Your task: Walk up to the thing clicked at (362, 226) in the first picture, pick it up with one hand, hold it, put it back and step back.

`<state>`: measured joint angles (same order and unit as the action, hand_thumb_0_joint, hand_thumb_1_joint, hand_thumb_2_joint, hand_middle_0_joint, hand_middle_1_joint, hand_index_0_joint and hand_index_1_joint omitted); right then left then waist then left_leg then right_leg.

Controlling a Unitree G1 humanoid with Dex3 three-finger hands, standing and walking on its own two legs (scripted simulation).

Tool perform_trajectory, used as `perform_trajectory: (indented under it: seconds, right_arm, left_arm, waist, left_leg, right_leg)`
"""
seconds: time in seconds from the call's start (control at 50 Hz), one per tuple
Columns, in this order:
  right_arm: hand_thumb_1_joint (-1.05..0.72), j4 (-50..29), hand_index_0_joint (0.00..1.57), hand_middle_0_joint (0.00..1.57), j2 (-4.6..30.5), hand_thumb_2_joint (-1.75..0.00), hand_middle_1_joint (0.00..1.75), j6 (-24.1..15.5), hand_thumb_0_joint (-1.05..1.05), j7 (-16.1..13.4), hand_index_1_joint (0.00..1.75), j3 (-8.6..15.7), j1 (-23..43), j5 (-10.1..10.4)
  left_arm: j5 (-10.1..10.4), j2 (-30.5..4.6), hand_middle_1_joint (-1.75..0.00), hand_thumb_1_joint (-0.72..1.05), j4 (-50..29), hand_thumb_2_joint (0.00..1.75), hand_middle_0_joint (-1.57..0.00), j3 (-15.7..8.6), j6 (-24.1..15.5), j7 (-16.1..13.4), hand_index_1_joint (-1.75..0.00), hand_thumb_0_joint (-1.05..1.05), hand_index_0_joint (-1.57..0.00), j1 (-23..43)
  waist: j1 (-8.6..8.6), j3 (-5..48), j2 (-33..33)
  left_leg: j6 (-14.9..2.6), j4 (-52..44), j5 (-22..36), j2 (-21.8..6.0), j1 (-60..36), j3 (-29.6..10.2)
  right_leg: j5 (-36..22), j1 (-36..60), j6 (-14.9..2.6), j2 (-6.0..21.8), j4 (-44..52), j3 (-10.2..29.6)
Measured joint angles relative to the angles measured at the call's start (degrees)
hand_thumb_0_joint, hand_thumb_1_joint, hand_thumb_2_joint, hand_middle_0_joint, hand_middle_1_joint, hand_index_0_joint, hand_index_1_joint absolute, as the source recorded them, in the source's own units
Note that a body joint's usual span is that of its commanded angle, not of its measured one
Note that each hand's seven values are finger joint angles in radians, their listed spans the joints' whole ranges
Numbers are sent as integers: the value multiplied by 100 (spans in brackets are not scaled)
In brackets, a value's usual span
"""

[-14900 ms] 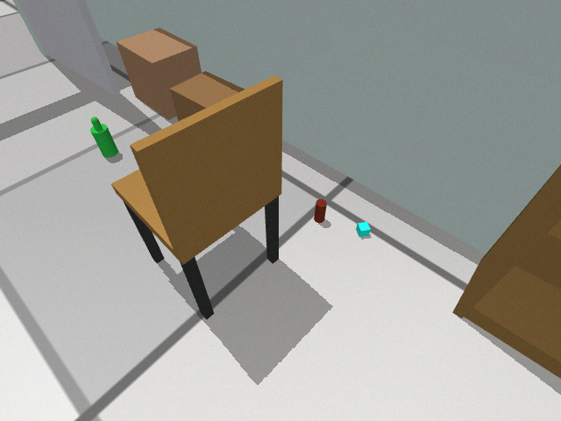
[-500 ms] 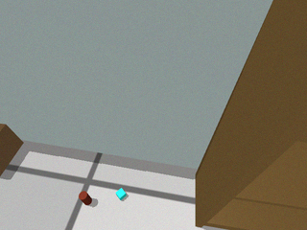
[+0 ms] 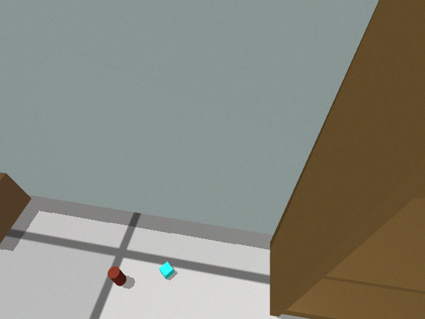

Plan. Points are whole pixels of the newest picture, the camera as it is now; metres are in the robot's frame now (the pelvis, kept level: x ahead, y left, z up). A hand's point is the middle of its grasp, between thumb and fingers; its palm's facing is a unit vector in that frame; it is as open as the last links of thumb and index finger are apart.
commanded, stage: stand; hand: left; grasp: from above
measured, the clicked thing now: (166, 270) +0.44 +0.22 -0.76
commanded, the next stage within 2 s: rise first in 0.52 s
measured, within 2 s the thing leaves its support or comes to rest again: neither
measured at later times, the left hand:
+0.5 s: hand out of the picture +0.08 +0.25 -0.16, palm faces -0.04 -0.94 -0.34, open 7.3 cm
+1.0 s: hand out of the picture +0.16 +0.25 -0.19, palm faces -0.08 -0.91 -0.41, open 10.9 cm
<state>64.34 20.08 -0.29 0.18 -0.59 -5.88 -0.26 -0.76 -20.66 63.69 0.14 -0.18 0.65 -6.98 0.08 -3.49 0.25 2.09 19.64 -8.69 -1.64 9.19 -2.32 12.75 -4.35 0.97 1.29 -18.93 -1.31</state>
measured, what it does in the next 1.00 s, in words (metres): stands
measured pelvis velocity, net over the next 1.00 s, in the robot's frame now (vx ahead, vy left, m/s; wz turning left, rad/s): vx -0.01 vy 0.01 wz -0.03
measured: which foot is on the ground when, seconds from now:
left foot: down 0.00-1.00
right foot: down 0.00-1.00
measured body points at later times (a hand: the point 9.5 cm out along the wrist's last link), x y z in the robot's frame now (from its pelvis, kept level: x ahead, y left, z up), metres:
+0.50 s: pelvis +0.00 +0.00 +0.00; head +0.02 +0.00 +0.45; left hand +0.08 +0.30 -0.13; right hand +0.08 -0.30 -0.13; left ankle +0.02 +0.14 -0.75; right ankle -0.03 -0.13 -0.75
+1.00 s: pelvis -0.01 +0.01 -0.03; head +0.05 +0.01 +0.41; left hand +0.16 +0.30 -0.16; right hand +0.09 -0.26 -0.15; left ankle +0.02 +0.14 -0.75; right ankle -0.03 -0.13 -0.75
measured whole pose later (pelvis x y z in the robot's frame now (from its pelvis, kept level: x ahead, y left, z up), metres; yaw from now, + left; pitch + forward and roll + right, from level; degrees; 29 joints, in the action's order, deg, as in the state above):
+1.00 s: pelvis -0.01 +0.01 -0.03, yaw -2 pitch +9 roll -1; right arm 41.2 13.7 -2.0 -0.5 1.6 -13.9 1.5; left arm -9.6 -17.9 53.1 -8.4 5.6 -1.8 0.3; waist 1.7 1.7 -0.1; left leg 1.6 42.4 -18.1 -2.1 33.3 -1.2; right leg 21.8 -29.1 1.3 0.7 -41.8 0.6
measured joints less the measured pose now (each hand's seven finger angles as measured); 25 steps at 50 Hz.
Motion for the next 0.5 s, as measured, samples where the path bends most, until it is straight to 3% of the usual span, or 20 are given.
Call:
perform_trajectory:
  seconds: [0.5]
  right_arm:
    - [-91, -29, 20, 20, -7, -90, 30, 11, 1, -17, 30, 3, -7, 1]
  left_arm:
    - [2, 3, -30, 91, -27, 90, -20, -7, 5, -18, -30, 1, -21, 10]
  waist:
    - [4, 8, 4]
  left_leg:
    - [0, 17, -57, -11, -49, 25]
  right_leg:
    - [26, 58, -1, -8, 25, 23]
